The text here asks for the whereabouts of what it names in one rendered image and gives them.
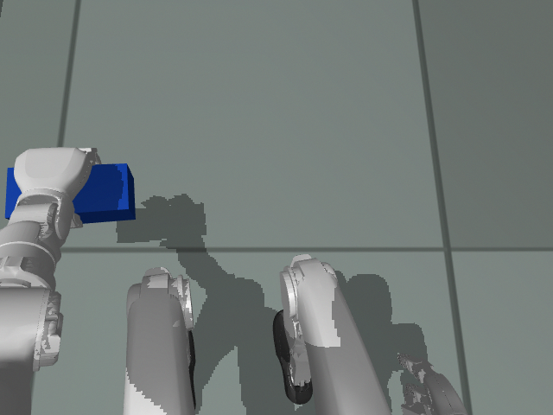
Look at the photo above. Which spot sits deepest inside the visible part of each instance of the right robot hand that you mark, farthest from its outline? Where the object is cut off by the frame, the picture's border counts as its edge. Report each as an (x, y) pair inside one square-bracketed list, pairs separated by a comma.
[(438, 397)]

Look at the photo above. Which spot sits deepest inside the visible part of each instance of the left robot arm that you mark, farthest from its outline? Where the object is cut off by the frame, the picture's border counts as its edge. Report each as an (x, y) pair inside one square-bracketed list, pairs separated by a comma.
[(30, 318)]

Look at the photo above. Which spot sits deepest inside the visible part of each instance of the left robot hand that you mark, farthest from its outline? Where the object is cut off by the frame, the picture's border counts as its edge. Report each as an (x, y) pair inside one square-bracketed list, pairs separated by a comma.
[(62, 169)]

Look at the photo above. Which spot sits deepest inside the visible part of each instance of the right robot foot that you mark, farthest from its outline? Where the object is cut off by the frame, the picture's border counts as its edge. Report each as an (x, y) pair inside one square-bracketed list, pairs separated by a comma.
[(297, 394)]

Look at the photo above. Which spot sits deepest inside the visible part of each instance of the carton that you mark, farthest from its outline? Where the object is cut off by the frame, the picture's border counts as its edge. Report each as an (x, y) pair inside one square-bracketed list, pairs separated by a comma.
[(108, 194)]

